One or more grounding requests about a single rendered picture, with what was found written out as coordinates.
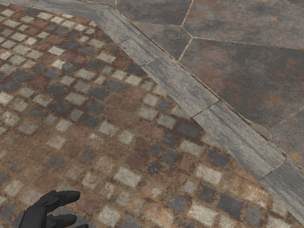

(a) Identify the left robot hand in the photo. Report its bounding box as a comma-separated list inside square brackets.
[18, 190, 89, 228]

